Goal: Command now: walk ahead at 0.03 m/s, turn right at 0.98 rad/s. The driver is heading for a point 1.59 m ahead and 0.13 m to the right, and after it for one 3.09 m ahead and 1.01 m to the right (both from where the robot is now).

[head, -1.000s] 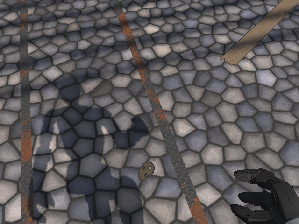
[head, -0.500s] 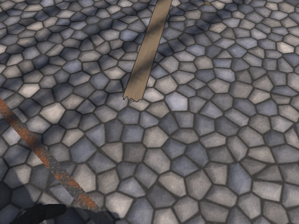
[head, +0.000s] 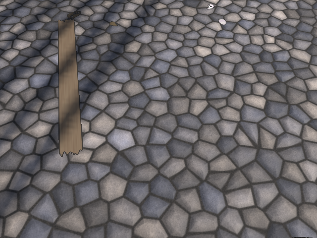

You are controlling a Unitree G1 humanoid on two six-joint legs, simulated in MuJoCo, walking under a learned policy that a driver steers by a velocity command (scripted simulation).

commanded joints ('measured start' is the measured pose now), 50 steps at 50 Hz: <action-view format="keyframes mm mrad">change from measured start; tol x32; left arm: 1 102 138 46 -25 7 6 4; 50 -37 79 -5 48 35 -107 13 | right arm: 1 -118 -97 -23 -118 15 -3 -25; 50 86 -172 -53 -131 56 -2 32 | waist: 1 24 129 -68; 16 -2 200 -149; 19 -20 -304 -179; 42 -32 -80 -21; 45 -30 389 -214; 50 -27 59 -181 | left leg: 1 134 281 -211 -197 19 172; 16 204 338 76 -72 279 173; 19 -330 95 200 453 -498 -63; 27 -538 125 17 610 31 -18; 42 -149 75 182 199 -50 31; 45 477 253 -282 70 734 259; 46 617 409 -710 -75 447 453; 50 236 267 -385 -168 127 276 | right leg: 1 -142 -126 -79 325 60 53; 14 130 -213 -262 -250 56 27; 19 577 -607 240 -621 761 -344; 22 524 -469 201 -775 -235 -260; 27 524 -453 62 -879 -169 -195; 43 450 -440 -426 -342 876 -86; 44 321 -370 -434 -85 702 -13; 45 -32 -214 -404 278 -232 65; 50 -154 -238 -88 255 8 17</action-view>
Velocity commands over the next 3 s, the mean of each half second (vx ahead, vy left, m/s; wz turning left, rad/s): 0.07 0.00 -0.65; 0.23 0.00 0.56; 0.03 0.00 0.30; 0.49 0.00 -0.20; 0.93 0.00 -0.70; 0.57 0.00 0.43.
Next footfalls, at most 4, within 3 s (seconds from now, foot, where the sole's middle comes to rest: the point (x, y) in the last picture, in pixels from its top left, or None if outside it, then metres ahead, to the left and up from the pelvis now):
0.34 right None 0.00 -0.14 -0.77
0.88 left None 0.27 0.08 -0.77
1.36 right None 0.31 -0.15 -0.77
2.26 right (180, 177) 0.74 -0.06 -0.77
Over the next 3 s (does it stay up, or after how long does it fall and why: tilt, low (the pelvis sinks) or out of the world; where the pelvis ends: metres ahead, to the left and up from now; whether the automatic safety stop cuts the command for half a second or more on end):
stays up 1.18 -0.15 0.01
